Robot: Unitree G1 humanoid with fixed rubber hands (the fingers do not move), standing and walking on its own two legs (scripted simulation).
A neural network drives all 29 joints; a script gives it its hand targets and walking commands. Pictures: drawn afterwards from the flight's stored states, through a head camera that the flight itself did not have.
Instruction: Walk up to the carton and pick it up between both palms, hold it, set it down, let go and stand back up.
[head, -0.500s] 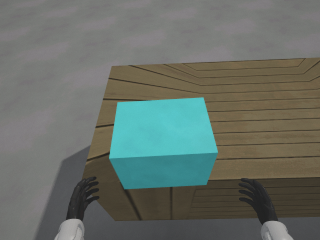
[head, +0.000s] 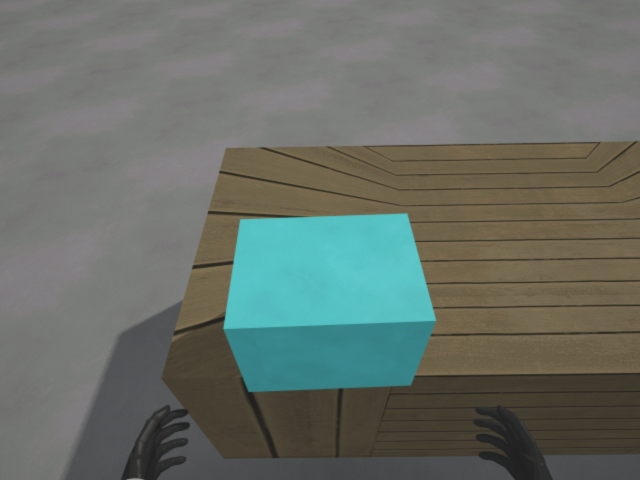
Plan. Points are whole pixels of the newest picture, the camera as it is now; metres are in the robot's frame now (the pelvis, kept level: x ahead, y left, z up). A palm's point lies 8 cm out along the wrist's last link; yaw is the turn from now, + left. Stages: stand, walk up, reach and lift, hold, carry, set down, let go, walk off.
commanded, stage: set down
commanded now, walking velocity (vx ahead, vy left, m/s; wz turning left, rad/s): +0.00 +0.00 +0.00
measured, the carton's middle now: (326, 303) +0.42 +0.02 -0.10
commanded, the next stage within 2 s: let go in 1.46 s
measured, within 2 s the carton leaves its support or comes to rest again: neither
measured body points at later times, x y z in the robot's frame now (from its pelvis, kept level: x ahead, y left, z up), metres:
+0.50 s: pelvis +0.01 +0.02 +0.01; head +0.03 +0.03 +0.46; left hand +0.16 +0.26 -0.09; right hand +0.16 -0.21 -0.09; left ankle -0.03 +0.12 -0.73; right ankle +0.03 -0.10 -0.73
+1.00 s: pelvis +0.00 +0.01 +0.01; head +0.02 +0.02 +0.45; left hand +0.16 +0.24 -0.09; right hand +0.16 -0.22 -0.09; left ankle -0.03 +0.12 -0.73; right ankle +0.03 -0.10 -0.73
